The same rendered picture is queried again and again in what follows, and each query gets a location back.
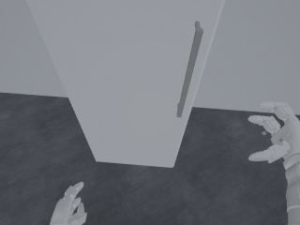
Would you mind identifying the right robot hand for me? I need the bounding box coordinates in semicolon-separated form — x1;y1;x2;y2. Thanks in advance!
247;101;300;163

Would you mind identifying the fridge door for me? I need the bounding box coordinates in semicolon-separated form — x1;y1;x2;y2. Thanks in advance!
26;0;222;168

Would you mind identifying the left robot hand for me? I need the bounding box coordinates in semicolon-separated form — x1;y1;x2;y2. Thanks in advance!
50;182;87;225

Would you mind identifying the handle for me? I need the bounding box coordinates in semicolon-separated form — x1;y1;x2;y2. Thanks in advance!
176;21;203;118

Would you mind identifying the right robot forearm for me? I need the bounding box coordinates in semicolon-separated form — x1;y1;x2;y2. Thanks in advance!
283;153;300;225

